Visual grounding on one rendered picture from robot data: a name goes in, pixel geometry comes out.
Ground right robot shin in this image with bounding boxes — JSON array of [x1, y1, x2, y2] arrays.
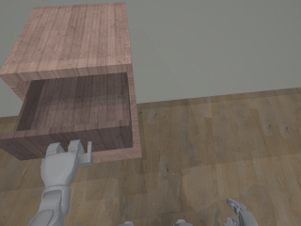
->
[[176, 219, 185, 224]]

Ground right robot hand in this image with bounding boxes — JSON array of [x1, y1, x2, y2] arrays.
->
[[223, 198, 259, 226]]

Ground drawer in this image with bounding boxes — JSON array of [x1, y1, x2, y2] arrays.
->
[[0, 72, 134, 161]]

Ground left robot shin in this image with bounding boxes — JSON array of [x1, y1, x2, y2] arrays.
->
[[124, 221, 134, 225]]

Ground left robot hand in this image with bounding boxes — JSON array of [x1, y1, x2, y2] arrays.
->
[[40, 139, 85, 188]]

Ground robot shin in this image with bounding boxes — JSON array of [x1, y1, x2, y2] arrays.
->
[[124, 221, 134, 225], [176, 219, 185, 224]]

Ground left robot forearm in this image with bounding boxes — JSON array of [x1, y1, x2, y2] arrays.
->
[[27, 185, 71, 226]]

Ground cabinet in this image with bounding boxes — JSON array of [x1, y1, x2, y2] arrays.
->
[[0, 2, 142, 164]]

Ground handle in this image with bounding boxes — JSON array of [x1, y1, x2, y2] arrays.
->
[[40, 141, 93, 168]]

